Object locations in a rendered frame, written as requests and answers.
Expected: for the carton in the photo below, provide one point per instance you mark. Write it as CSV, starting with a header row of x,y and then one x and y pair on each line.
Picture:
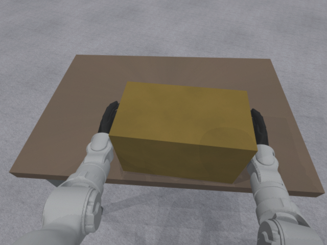
x,y
183,131

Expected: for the right robot upper arm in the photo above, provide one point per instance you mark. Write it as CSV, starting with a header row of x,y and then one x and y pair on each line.
x,y
278,232

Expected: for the left robot forearm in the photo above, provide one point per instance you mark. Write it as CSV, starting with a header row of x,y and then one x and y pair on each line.
x,y
95,167

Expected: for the right robot hand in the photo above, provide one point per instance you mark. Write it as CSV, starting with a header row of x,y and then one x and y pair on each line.
x,y
259,128

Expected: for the table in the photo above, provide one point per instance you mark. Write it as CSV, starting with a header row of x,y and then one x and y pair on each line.
x,y
57,145

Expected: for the left robot upper arm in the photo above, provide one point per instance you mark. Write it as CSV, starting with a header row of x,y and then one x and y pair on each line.
x,y
70,214

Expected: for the left robot hand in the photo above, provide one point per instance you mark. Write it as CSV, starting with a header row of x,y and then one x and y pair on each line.
x,y
108,118

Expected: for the right robot forearm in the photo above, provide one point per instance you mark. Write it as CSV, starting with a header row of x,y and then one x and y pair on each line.
x,y
269,192

